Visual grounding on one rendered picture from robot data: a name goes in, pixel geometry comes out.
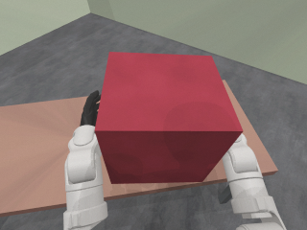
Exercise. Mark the robot right forearm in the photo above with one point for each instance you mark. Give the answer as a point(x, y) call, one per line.
point(250, 197)

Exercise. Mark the table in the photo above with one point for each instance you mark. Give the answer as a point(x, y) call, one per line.
point(34, 141)

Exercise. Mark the carton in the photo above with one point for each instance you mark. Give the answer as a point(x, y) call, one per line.
point(163, 118)

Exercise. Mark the left robot hand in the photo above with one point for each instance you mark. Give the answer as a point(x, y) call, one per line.
point(90, 113)

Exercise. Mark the robot left forearm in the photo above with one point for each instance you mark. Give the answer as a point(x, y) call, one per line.
point(85, 204)

